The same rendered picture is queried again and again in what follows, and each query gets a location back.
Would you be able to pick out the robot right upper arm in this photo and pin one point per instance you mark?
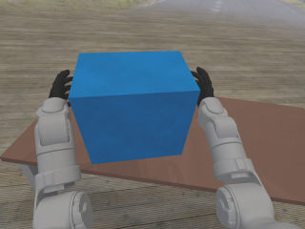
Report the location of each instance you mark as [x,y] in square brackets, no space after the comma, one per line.
[246,206]

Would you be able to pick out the robot left hand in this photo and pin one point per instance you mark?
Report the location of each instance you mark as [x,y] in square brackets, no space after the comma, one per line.
[58,86]

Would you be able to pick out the robot left forearm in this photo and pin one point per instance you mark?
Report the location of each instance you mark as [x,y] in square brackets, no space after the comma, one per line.
[55,150]

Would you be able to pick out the robot right forearm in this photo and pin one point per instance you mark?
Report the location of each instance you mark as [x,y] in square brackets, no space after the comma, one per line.
[231,164]

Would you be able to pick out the carton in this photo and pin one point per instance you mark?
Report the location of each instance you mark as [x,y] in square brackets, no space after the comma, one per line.
[133,105]

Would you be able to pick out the robot right hand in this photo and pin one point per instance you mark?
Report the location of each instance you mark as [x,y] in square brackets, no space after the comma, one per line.
[204,83]

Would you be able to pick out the robot left upper arm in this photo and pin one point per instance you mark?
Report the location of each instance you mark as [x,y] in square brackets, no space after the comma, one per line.
[71,210]

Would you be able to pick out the table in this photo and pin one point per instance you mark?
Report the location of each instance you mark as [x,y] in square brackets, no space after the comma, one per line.
[272,135]

